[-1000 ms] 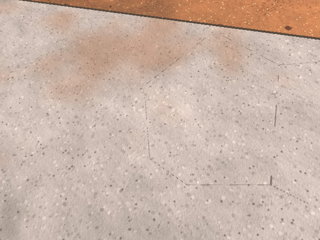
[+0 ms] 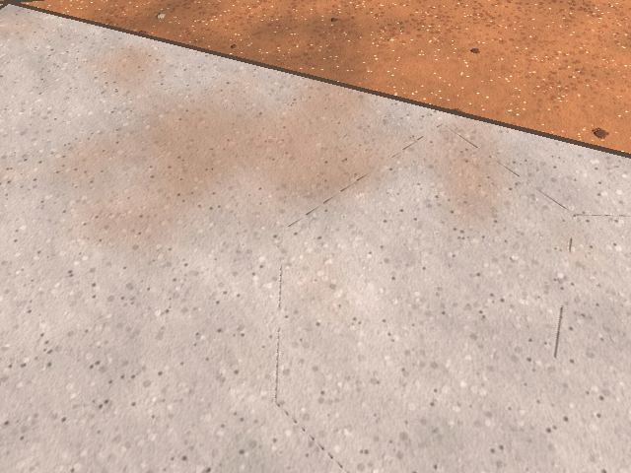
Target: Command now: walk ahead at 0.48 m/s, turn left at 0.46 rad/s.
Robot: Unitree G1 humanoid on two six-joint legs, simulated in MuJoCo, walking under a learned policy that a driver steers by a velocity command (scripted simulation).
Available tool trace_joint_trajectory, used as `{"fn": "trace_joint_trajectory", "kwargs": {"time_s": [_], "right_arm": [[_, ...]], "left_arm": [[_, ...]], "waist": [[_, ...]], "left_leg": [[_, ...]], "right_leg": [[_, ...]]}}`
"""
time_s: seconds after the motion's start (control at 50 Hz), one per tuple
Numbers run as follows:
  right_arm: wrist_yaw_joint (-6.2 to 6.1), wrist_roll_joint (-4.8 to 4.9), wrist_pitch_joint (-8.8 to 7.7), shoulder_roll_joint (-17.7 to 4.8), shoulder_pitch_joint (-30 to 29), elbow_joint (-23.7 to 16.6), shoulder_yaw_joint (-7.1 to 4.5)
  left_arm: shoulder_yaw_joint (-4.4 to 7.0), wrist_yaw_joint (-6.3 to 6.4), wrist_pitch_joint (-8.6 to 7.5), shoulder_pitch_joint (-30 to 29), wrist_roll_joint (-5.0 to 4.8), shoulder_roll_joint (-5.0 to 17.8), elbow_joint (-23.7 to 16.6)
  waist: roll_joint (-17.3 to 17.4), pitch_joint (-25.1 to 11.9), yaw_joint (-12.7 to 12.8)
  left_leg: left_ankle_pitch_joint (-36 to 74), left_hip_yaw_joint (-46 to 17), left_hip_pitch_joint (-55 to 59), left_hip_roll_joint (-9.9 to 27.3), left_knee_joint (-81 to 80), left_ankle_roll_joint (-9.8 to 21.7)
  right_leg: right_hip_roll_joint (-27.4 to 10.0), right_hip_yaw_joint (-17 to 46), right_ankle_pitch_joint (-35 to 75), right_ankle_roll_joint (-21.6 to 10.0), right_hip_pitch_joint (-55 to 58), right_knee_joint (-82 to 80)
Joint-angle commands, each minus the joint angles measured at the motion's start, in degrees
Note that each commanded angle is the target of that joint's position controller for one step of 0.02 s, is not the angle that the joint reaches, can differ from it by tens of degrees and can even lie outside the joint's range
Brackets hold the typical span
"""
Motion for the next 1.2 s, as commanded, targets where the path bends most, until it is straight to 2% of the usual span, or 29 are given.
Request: {"fn": "trace_joint_trajectory", "kwargs": {"time_s": [0.02,0.1,0.14,0.16,0.18,0.2,0.22,0.24,0.3,0.36,0.44,0.54,0.6,0.62,0.64,0.66,0.68,0.7,0.74,0.78,0.84,0.94,1.02,1.08,1.12,1.14,1.16,1.18,1.2], "right_arm": [[1.48,0.14,-1.14,-1.0,-10.1,-7.9,0.49],[2.29,0.34,-0.65,-5.0,-5.0,-9.1,-1.44],[0.97,0.44,0.01,-10.8,11.3,-5.8,-4.49],[-0.51,0.20,0.80,-15.0,16.1,-4.6,-5.42],[-0.35,-0.08,-0.07,-16.7,14.4,-6.5,-5.19],[-0.43,-0.36,-0.38,-12.1,14.5,-6.3,-4.22],[-0.49,-0.27,-0.77,-10.2,11.7,-6.1,-3.66],[-0.45,-0.13,-1.05,-9.3,7.6,-6.7,-3.31],[-0.84,-0.95,-1.38,-7.3,2.7,-8.3,-2.70],[-1.73,-0.67,-1.57,-8.5,4.3,-6.8,-2.91],[-2.46,-0.28,-1.07,-8.4,8.3,-4.5,-2.53],[-2.38,-0.06,-0.66,-9.4,13.1,-1.9,-2.43],[-2.55,-0.30,0.02,-9.8,12.5,-1.3,-2.59],[-2.51,-0.37,0.13,-9.0,11.5,-1.6,-2.24],[-2.43,-1.03,0.04,-6.9,10.9,-2.6,-1.29],[-2.44,-0.29,-0.81,-3.3,18.0,-2.9,-0.11],[-2.32,-0.06,-1.42,-4.6,18.0,-2.9,0.05],[-2.17,0.75,-1.57,-8.9,12.5,-3.6,-1.12],[-2.01,-0.35,-1.71,-8.0,5.4,-5.5,-0.98],[-1.91,-0.68,-1.31,-6.3,7.1,-4.9,-1.08],[-2.07,-1.01,-0.74,-4.2,6.8,-4.7,-0.55],[-1.57,-1.09,-1.64,-2.2,-2.7,-6.7,0.36],[-0.53,-0.53,-2.67,-2.6,-9.8,-8.9,0.20],[0.07,-0.46,-3.51,-4.6,-9.6,-9.3,-0.56],[-0.33,-0.61,-3.88,-7.0,-2.3,-7.4,-1.86],[-0.94,-1.20,-3.93,-9.7,5.8,-5.6,-3.08],[-1.67,-2.04,-3.55,-14.4,15.4,-4.7,-4.16],[-1.24,-2.07,-2.79,-15.4,16.5,-3.6,-4.30],[-1.30,-1.40,-2.59,-9.7,14.6,-4.1,-3.02]], "left_arm": [[2.29,0.61,-0.04,0.4,-0.69,9.8,-2.1],[3.15,1.76,2.10,-0.5,-0.71,13.0,-2.6],[3.13,2.28,2.64,-2.4,-0.85,13.8,-3.6],[1.50,1.85,1.71,0.7,0.82,8.2,-5.6],[-0.27,0.64,-0.63,3.7,0.16,4.9,-7.9],[1.16,-0.26,-2.34,-4.3,-1.79,10.4,-9.3],[1.03,-0.55,-3.16,-7.7,-2.80,10.6,-11.0],[0.93,-0.09,-3.44,-8.3,-1.69,9.7,-10.7],[1.62,0.24,-1.52,-5.7,0.40,9.8,-10.4],[0.95,0.55,-0.23,-8.3,1.04,7.7,-11.6],[-0.38,-0.05,-0.84,-17.2,0.64,5.0,-13.1],[0.22,-1.60,-1.89,-23.8,-0.57,7.4,-15.3],[1.11,-1.85,-2.26,-19.5,-0.61,9.0,-14.8],[2.00,-1.57,-2.43,-13.7,-0.37,10.4,-13.3],[2.85,-1.19,-2.57,-4.9,0.36,13.0,-12.1],[4.37,-1.15,-2.06,2.6,0.98,17.9,-10.4],[3.66,-1.78,-1.59,5.2,-0.52,14.2,-8.9],[2.51,-1.62,-1.26,1.9,-1.15,10.6,-9.3],[1.47,-1.53,-0.46,-4.6,-0.29,8.5,-10.0],[0.90,-1.69,-0.77,-6.9,0.22,7.2,-10.0],[1.29,-1.64,-1.27,-6.4,-0.51,8.5,-8.7],[1.82,-0.95,-0.38,-3.5,-1.06,10.6,-6.3],[2.07,-0.58,0.76,1.5,-1.76,11.4,-3.7],[2.62,0.04,1.71,1.5,-1.91,12.4,-3.1],[2.69,0.28,2.17,0.1,-1.79,12.6,-3.2],[1.93,0.23,2.08,-0.2,-1.18,10.7,-3.7],[0.32,0.19,1.75,1.3,0.69,5.9,-5.6],[-0.62,0.01,0.90,8.5,-1.58,2.6,-6.2],[1.02,0.14,0.86,4.2,-3.02,9.2,-5.3]], "waist": [[-4.9,6.5,0.7],[-9.3,-1.0,-4.7],[-7.4,-9.5,-14.0],[4.7,-15.2,-11.7],[10.2,-24.4,-8.0],[2.8,-20.7,-11.8],[0.1,-11.8,-10.1],[-5.3,-6.8,-6.8],[-2.0,-3.3,-2.2],[-1.2,-1.6,-2.5],[0.7,-1.3,-7.2],[2.0,-0.1,-9.9],[4.0,-0.7,-6.7],[3.3,-3.9,-3.4],[0.6,-11.9,0.6],[-12.9,-21.3,0.4],[-18.6,-21.7,1.0],[-11.8,-12.5,1.6],[-5.0,-2.0,-0.7],[-7.4,-0.7,-3.4],[-7.9,-0.6,-4.2],[-6.6,0.6,-1.1],[-6.3,2.2,0.9],[-7.4,1.8,-1.0],[-7.6,-2.2,-5.5],[-6.7,-8.7,-9.3],[2.8,-18.9,-11.7],[18.0,-25.1,-8.3],[9.2,-17.7,-10.1]], "left_leg": [[0.6,3.5,-0.2,-0.9,-5.9,1.6],[-10.6,8.9,10.2,-7.1,-6.3,6.2],[-8.7,5.6,35.5,-8.6,-10.9,10.3],[-9.8,-14.8,55.4,3.9,-10.1,15.1],[-20.1,-47.7,67.1,16.0,-19.5,26.3],[-22.7,-42.8,64.1,13.9,-23.8,22.4],[-19.8,-33.8,54.9,11.6,-25.0,19.8],[-14.1,-27.9,45.3,8.8,-25.7,17.8],[-2.2,-20.7,31.3,4.8,-29.0,17.4],[3.2,-14.7,24.7,2.8,-29.7,16.8],[-1.5,-9.2,23.5,-0.8,-28.2,12.4],[-5.7,-15.3,33.2,4.6,-23.9,11.8],[3.5,-17.6,38.0,6.6,-19.2,10.1],[11.7,-15.6,37.6,4.0,-12.9,8.8],[9.3,-12.6,31.9,0.9,0.0,6.8],[-9.1,-5.9,11.8,-7.8,21.4,1.9],[-35.9,-7.5,1.0,-9.2,29.7,0.9],[-32.9,-8.3,-4.1,-5.6,33.7,1.1],[-24.7,-4.1,-3.5,-0.9,28.8,1.0],[-20.7,-3.5,1.9,1.5,23.7,0.4],[-17.3,-1.7,2.3,2.2,17.7,-1.2],[-2.3,0.2,4.3,1.3,-1.2,-2.2],[0.4,0.1,7.1,-1.1,-9.5,-2.0],[-4.2,-1.0,10.3,-1.9,-13.5,-0.5],[-6.6,0.7,22.2,-3.4,-16.5,1.6],[-5.3,-1.1,35.9,-0.5,-14.8,3.7],[-3.4,-14.0,54.5,12.4,-11.7,7.6],[-18.9,-37.3,65.0,21.3,-20.0,14.9],[-27.8,-35.4,59.2,19.1,-23.5,12.8]], "right_leg": [[-16.5,1.5,29.4,-5.3,-3.4,-2.4],[-17.7,-1.3,66.4,-3.5,3.8,13.8],[-15.3,-2.2,62.1,-1.1,-7.7,37.2],[-8.9,-1.4,17.3,1.4,-28.0,57.2],[1.7,11.0,-17.7,2.9,-44.7,73.2],[-2.0,17.7,-13.2,2.0,-50.4,74.3],[-4.4,16.4,-7.6,1.1,-51.3,69.6],[-6.8,15.7,-4.3,1.2,-48.7,64.1],[-9.4,15.0,-0.4,3.6,-40.8,57.0],[-9.2,12.7,4.9,6.3,-40.5,48.8],[-6.8,10.9,22.5,6.4,-36.0,30.0],[-5.1,11.8,21.2,3.6,-37.3,20.6],[-3.8,10.8,13.4,0.4,-32.9,17.7],[-2.8,9.7,14.6,-1.4,-24.5,15.5],[-9.1,15.4,17.5,-5.2,-9.8,18.0],[-21.0,37.3,9.0,-14.3,12.6,16.9],[-25.1,52.6,-2.6,-16.0,15.7,8.6],[-23.7,47.6,-9.4,-13.4,9.4,7.2],[-19.0,35.3,-1.6,-11.4,-5.4,4.2],[-15.4,29.0,6.8,-10.5,-12.1,1.4],[-14.3,22.9,16.2,-11.6,-14.4,-0.9],[-12.0,15.7,20.9,-9.7,-13.4,-1.8],[-13.6,18.1,19.6,-9.4,-10.8,0.5],[-15.7,21.4,20.7,-8.0,-7.1,4.4],[-13.8,20.5,29.6,-6.1,-8.2,12.3],[-10.5,18.4,28.8,-4.3,-13.5,23.0],[-5.0,15.2,9.1,-1.7,-26.6,42.1],[0.3,15.1,-17.7,0.5,-43.7,57.1],[-3.1,18.1,-14.9,0.8,-49.0,62.8]]}}
Next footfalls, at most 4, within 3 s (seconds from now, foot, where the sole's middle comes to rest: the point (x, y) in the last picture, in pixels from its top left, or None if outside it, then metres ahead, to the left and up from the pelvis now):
0.14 left None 0.27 0.11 -0.77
0.64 right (378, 427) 0.58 -0.04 -0.77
1.14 left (247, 337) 0.78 0.28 -0.77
1.66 right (351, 244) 1.08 0.04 -0.77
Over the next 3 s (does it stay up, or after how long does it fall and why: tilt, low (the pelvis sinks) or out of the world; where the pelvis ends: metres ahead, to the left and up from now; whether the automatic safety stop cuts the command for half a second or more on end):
stays up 1.68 0.12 0.01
